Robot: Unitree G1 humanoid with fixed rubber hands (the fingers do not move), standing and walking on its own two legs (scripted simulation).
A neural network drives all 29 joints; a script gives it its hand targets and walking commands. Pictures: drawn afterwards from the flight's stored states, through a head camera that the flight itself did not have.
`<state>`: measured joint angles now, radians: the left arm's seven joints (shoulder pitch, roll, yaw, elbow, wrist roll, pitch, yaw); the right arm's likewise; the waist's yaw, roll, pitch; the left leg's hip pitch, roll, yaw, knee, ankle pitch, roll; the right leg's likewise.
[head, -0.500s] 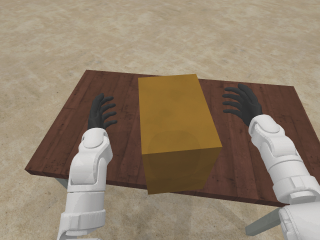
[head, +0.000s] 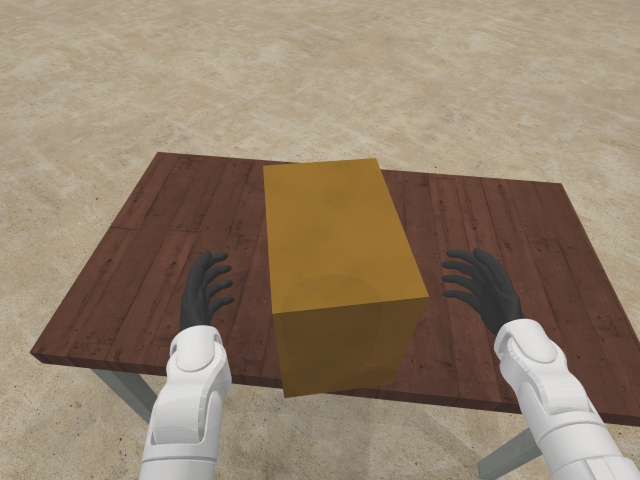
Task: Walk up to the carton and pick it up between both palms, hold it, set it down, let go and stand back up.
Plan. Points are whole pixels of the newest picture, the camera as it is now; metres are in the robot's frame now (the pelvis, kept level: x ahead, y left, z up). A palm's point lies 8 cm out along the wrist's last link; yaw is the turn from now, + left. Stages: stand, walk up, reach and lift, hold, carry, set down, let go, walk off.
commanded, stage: set down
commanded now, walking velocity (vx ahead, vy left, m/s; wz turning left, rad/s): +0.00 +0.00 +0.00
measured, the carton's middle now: (329, 278) +0.40 +0.01 +0.00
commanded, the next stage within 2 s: let go in 1.90 s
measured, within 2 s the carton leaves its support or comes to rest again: neither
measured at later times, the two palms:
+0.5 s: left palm (202, 383) +0.23 +0.16 +0.02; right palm (518, 385) +0.24 -0.22 +0.01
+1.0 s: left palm (183, 426) +0.19 +0.19 -0.03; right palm (512, 423) +0.21 -0.22 -0.03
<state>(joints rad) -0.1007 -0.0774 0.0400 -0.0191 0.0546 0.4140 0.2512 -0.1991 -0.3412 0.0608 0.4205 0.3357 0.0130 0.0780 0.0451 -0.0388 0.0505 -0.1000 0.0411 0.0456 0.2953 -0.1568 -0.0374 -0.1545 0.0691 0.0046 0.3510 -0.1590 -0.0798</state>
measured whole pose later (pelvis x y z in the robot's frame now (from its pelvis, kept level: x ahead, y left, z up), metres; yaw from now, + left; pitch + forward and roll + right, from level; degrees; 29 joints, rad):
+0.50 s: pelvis +0.01 +0.01 +0.00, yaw +0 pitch -2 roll +1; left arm 0.21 -0.08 -0.07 0.08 0.08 0.05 0.26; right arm 0.13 -0.33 0.05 0.42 0.34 -0.24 0.15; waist 0.04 -0.04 0.03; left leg -0.09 0.04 0.03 0.32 -0.19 -0.04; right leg -0.14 0.07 0.01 0.36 -0.18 -0.07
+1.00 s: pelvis +0.01 +0.01 +0.00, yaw +1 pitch -3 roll +1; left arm 0.24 0.03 -0.06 0.31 0.03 -0.04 0.21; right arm 0.19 -0.29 0.05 0.57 0.26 -0.28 0.14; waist 0.04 -0.05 0.02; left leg -0.09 0.02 0.02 0.33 -0.19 -0.03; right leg -0.13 0.05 0.00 0.38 -0.20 -0.07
